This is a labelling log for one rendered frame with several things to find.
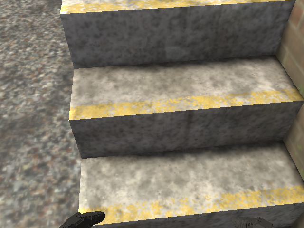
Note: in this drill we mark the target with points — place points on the robot right hand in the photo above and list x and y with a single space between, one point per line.
247 222

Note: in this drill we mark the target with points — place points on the robot left hand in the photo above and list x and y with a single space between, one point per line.
85 220

